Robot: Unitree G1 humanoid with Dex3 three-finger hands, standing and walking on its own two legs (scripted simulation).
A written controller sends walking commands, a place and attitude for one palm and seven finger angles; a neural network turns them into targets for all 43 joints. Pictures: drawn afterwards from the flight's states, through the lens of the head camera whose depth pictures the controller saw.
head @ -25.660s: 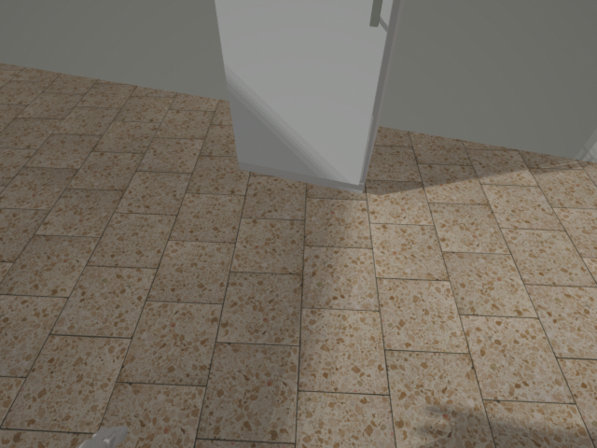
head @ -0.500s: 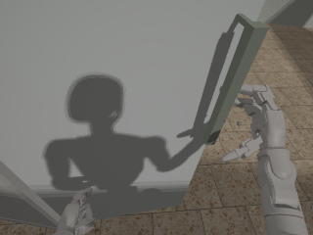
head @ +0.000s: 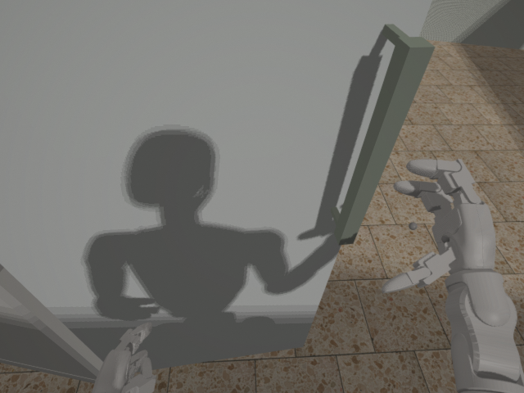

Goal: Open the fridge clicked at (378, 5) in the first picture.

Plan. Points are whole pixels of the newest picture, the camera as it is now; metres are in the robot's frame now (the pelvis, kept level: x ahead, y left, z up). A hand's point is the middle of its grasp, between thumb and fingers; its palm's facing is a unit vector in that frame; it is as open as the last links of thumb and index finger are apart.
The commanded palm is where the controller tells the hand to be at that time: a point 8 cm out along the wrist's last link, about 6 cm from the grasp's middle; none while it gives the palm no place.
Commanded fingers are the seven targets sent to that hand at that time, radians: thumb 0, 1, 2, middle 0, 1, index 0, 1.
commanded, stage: slip the hand off the handle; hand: right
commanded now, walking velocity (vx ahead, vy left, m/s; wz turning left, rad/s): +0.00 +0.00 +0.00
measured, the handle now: (363, 155) +0.38 -0.11 +0.21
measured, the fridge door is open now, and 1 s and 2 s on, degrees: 71 71 71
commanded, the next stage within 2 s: draw the hand back to the body in 0.44 s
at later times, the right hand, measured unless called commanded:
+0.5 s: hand (428, 284) +0.21 -0.16 +0.17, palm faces +0.05 +0.99 -0.15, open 14.7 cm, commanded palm +0.19 -0.22 +0.17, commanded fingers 0.00 0.55 -0.20 0.25 1.15 0.25 1.15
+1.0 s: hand (467, 301) +0.20 -0.20 +0.16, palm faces +0.06 +0.99 -0.10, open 14.7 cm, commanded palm +0.16 -0.25 +0.18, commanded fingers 0.00 0.44 -0.25 0.25 1.09 0.25 1.09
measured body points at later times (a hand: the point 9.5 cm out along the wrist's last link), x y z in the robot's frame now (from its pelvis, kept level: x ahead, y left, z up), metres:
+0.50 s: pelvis +0.00 +0.02 +0.00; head -0.02 +0.03 +0.45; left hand +0.20 +0.22 -0.06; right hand +0.21 -0.22 +0.18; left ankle +0.01 +0.12 -0.73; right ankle +0.00 -0.09 -0.73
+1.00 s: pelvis +0.01 +0.02 +0.00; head -0.04 +0.04 +0.45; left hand +0.22 +0.24 -0.04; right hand +0.19 -0.26 +0.17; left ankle +0.01 +0.12 -0.73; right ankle +0.00 -0.09 -0.73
